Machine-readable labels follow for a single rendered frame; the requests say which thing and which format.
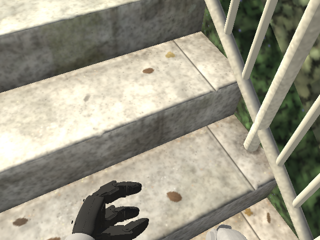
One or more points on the robot right thigh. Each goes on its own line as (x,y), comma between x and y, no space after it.
(224,234)

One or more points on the robot left hand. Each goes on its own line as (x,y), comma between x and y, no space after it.
(97,221)

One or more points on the right robot shin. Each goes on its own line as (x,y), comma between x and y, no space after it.
(224,226)

